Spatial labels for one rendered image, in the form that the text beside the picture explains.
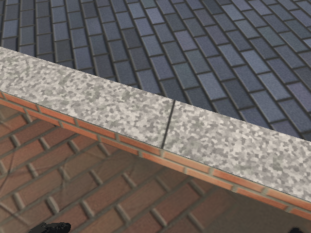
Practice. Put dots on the left robot hand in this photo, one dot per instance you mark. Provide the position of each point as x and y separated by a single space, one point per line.
55 227

